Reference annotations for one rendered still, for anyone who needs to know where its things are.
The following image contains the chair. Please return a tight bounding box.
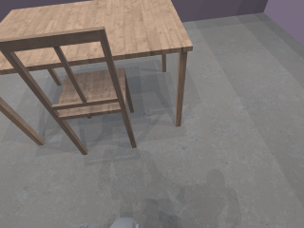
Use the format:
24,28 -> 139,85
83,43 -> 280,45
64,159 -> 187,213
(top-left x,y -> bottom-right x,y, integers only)
0,26 -> 137,155

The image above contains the table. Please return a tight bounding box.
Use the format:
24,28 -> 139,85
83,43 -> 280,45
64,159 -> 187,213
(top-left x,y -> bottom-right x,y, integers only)
0,0 -> 193,146

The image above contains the robot left thigh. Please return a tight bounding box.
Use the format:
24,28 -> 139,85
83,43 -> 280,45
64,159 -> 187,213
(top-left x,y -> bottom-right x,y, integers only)
109,218 -> 140,228

